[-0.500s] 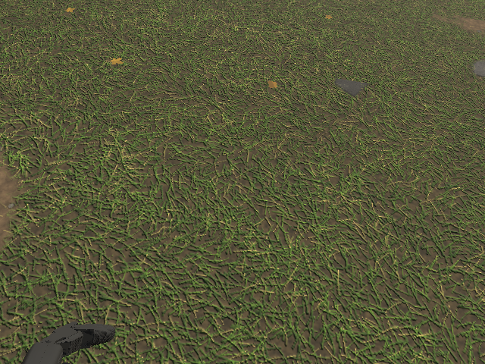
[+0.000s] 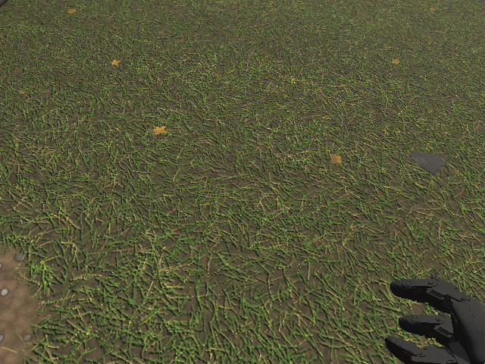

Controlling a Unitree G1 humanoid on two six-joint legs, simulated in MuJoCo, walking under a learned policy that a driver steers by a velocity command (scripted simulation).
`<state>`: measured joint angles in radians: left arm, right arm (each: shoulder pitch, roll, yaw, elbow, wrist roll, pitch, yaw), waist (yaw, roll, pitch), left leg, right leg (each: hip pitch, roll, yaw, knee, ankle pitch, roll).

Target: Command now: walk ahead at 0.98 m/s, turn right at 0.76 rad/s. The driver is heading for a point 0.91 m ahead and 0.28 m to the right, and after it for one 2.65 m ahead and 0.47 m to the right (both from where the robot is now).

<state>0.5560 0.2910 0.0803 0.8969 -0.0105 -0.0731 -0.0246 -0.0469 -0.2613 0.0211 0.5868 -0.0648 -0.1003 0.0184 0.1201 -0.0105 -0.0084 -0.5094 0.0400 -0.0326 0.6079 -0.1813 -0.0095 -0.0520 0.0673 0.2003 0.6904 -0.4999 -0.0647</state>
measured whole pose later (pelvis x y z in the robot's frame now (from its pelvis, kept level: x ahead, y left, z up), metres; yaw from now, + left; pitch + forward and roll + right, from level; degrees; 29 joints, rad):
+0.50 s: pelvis +0.45 -0.07 -0.02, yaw -28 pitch -1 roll -1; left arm 0.23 0.33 0.06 0.73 0.01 0.02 -0.01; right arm 0.29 -0.24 0.00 0.76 -0.04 -0.08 -0.01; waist -0.02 -0.02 0.07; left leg -0.29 0.06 -0.04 1.46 -0.37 -0.03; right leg -0.44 0.19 -0.08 0.77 -0.32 -0.21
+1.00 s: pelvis +0.90 -0.22 -0.18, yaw -46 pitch +1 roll +3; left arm 0.19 0.24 0.01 0.77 0.07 -0.04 0.03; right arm 0.50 -0.27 -0.06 0.94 -0.03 -0.05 0.01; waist -0.05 -0.04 -0.06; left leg -0.25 -0.13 -0.02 0.59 -0.34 0.07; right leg -0.62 0.10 0.07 2.06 -0.68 -0.11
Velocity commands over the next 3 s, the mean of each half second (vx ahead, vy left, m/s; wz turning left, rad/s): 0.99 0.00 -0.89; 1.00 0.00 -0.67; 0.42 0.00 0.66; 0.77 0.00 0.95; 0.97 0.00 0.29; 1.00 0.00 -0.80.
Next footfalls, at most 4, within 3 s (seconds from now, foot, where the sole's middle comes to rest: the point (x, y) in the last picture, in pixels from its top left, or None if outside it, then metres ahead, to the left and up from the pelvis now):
0.40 right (313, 352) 0.53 -0.11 -0.75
0.86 left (327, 247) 0.98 -0.17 -0.94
1.24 right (426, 219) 1.16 -0.55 -0.94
1.72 left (360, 184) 1.30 -0.30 -0.94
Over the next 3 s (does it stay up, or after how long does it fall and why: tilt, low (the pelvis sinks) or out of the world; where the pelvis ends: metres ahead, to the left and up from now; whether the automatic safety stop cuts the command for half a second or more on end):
stays up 2.24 -0.39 -0.38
